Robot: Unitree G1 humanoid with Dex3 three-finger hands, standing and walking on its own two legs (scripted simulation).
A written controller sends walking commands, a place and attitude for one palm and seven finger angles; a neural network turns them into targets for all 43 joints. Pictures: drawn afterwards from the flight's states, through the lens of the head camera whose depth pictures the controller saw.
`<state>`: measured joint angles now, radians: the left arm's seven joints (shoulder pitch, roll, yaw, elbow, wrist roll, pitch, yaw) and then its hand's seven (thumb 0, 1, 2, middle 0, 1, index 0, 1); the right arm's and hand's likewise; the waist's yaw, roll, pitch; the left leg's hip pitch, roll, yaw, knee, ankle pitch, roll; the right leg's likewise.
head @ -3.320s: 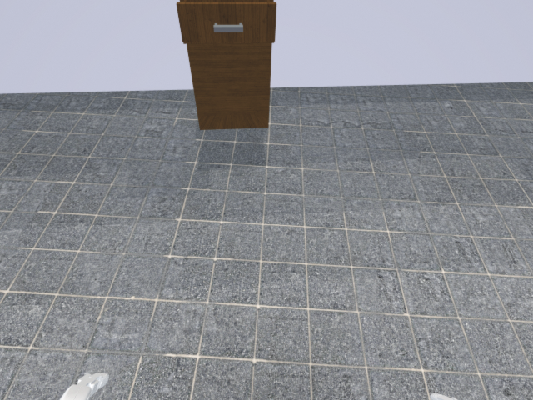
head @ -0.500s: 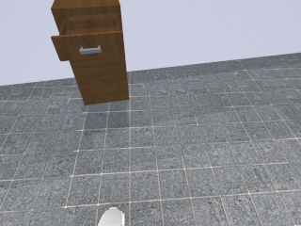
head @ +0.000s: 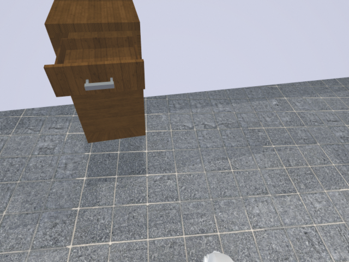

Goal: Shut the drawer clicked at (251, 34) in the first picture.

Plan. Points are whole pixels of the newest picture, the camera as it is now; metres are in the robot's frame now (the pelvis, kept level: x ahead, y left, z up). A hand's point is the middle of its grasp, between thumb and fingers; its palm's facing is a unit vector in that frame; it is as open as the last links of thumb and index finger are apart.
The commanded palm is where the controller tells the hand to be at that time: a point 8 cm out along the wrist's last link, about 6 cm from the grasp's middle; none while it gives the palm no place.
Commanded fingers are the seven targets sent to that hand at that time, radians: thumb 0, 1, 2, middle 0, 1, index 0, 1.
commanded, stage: walk to a spot facing it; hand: left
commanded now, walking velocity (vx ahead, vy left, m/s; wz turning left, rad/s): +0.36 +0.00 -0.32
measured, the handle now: (99, 83) +0.75 +0.37 -0.05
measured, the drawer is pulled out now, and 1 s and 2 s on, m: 0.30 0.30 0.30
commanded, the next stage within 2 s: turn to face it in 0.34 s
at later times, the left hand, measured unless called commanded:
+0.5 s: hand (144, 216) +0.28 +0.10 -0.17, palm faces -0.03 -0.97 -0.22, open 7.2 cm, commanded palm none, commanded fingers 0.00 0.90 0.90 -0.20 -0.30 -0.20 -0.30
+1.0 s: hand (124, 214) +0.29 +0.17 -0.18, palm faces +0.21 -0.95 -0.21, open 7.4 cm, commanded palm none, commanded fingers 0.00 0.90 0.90 -0.20 -0.30 -0.20 -0.30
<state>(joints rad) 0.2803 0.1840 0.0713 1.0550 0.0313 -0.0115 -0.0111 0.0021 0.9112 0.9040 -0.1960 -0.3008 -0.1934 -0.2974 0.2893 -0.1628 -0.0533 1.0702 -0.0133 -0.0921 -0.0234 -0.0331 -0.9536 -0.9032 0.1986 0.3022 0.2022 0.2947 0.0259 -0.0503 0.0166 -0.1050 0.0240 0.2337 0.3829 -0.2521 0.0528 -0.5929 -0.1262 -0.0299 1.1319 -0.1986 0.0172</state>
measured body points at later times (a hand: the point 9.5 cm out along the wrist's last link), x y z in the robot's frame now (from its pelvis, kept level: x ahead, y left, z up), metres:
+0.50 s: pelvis +0.19 -0.08 +0.00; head +0.21 -0.09 +0.45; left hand +0.28 +0.15 -0.15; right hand +0.16 -0.29 -0.17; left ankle +0.20 +0.06 -0.66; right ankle +0.22 -0.15 -0.74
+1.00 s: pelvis +0.27 -0.03 -0.01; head +0.30 -0.01 +0.44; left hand +0.28 +0.22 -0.16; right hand +0.40 -0.25 -0.14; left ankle +0.32 +0.05 -0.74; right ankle +0.28 -0.20 -0.68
